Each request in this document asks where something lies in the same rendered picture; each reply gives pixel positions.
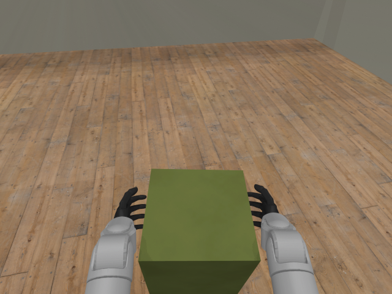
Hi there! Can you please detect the left robot hand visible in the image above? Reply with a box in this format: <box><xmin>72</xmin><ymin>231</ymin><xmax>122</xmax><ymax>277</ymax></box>
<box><xmin>114</xmin><ymin>187</ymin><xmax>146</xmax><ymax>230</ymax></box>

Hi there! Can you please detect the robot left forearm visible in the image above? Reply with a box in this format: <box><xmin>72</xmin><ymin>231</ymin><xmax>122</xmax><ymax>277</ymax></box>
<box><xmin>85</xmin><ymin>217</ymin><xmax>137</xmax><ymax>294</ymax></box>

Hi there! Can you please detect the carton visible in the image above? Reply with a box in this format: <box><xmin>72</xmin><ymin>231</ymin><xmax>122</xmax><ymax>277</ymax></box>
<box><xmin>138</xmin><ymin>168</ymin><xmax>261</xmax><ymax>294</ymax></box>

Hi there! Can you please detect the robot right forearm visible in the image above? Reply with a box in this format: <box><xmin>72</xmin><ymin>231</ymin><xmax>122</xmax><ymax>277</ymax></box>
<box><xmin>261</xmin><ymin>213</ymin><xmax>319</xmax><ymax>294</ymax></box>

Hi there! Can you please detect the right robot hand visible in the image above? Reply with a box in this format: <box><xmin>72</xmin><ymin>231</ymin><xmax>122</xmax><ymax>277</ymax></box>
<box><xmin>247</xmin><ymin>184</ymin><xmax>279</xmax><ymax>228</ymax></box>

